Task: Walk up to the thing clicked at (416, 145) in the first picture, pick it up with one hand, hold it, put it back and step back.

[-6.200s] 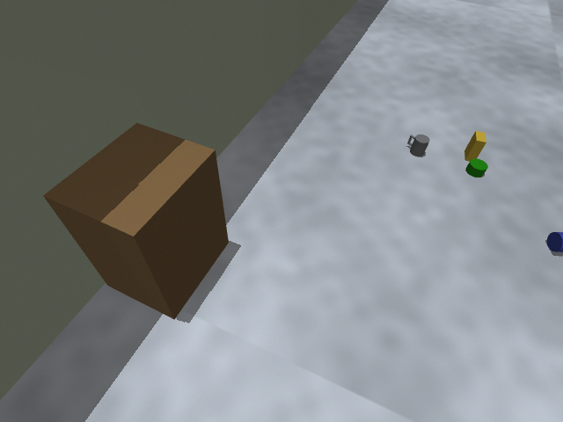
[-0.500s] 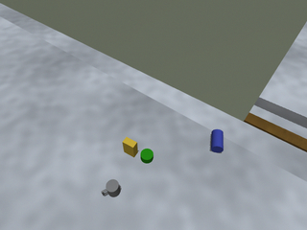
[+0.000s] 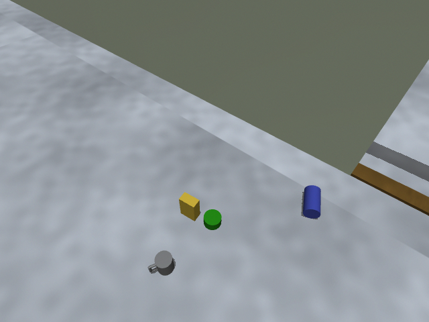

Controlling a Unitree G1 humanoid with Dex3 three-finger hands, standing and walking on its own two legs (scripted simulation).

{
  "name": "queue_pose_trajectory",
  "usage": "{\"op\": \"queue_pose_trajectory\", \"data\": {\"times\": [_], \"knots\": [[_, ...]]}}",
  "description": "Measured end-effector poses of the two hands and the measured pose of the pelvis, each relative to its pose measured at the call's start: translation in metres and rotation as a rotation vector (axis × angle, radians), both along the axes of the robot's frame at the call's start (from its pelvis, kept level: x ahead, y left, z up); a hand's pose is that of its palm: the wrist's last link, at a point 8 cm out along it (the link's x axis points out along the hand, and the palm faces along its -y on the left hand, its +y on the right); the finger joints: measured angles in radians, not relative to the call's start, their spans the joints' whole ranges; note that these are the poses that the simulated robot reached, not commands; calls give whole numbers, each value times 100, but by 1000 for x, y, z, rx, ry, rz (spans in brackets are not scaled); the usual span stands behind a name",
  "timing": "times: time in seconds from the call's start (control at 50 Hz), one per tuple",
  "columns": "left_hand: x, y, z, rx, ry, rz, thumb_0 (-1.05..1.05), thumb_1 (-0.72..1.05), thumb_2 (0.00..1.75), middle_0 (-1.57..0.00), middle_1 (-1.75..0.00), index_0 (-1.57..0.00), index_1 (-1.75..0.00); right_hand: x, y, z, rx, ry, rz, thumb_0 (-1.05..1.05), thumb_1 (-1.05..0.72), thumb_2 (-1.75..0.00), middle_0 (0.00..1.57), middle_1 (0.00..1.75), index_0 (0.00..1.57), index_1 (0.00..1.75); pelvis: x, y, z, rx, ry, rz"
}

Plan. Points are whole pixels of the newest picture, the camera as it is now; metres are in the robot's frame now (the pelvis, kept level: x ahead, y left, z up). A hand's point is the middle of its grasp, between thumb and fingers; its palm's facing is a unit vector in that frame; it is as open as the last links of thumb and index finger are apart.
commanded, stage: stand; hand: left
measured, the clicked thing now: (161, 264) +0.49 +0.22 -0.74
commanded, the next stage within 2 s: walk up in 1.96 s
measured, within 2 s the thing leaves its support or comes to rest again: neither
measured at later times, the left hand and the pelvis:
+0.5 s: hand out of the picture +0.07 +0.26 -0.15, palm faces +0.00 -0.94 -0.35, open 7.3 cm; pelvis +0.00 +0.00 +0.00, yaw +0 degrees
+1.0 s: hand out of the picture +0.08 +0.26 -0.16, palm faces +0.00 -0.94 -0.35, open 7.3 cm; pelvis +0.01 +0.00 +0.00, yaw +1 degrees
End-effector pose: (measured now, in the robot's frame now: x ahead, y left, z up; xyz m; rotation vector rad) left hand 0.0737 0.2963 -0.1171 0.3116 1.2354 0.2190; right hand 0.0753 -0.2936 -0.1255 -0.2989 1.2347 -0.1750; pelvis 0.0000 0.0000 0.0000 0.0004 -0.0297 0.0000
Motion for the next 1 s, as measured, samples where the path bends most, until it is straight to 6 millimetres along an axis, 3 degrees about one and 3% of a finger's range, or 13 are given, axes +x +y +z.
{"op": "queue_pose_trajectory", "data": {"times": [0.66,1.0], "knots": [[-12,5,0,-1,12,4,0,91,89,-21,-30,-21,-30,-14,2,-1,-5,27,8,0,-91,-90,20,30,21,30,-3,3,0,1,-3,8],[-3,5,-1,-2,8,6,0,91,89,-21,-30,-21,-30,2,3,1,-14,12,21,0,-91,-90,20,30,21,30,5,5,0,-1,0,14]]}}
